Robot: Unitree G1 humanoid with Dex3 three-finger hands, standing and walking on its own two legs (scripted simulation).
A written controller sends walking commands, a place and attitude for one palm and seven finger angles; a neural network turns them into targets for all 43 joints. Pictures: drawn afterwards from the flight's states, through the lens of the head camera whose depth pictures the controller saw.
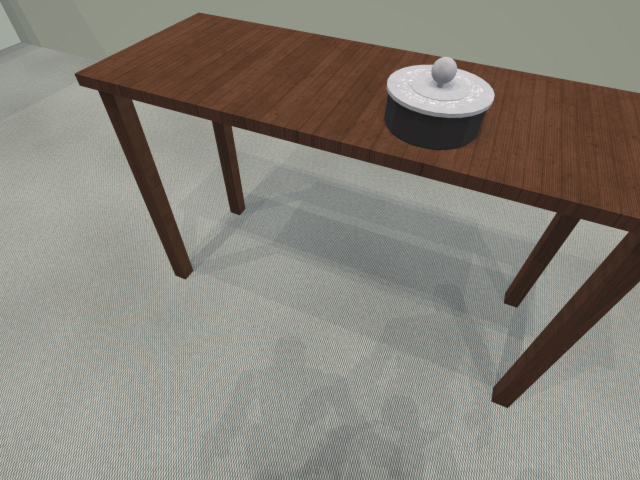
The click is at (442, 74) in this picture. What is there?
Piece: lid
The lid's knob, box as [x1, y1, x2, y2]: [431, 57, 456, 83]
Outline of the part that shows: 449,57 442,57 438,59 432,66 431,73 433,78 437,82 444,83 452,79 456,72 455,62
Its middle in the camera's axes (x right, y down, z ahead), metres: +0.23 -0.32 +0.73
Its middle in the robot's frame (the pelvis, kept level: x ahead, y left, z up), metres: +0.79 -0.19 +0.16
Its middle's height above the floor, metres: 0.94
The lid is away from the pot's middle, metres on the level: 0.00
